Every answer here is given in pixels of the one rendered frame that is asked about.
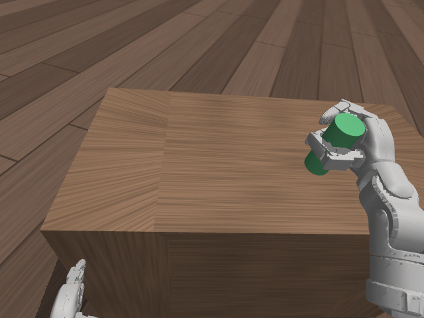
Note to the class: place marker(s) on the right robot arm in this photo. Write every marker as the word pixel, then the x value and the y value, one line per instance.
pixel 396 226

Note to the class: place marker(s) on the left robot hand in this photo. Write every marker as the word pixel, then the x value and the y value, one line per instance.
pixel 68 301

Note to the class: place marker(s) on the can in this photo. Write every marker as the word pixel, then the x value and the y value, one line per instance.
pixel 343 132

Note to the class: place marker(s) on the right robot hand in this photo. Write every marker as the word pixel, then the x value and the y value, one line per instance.
pixel 375 145

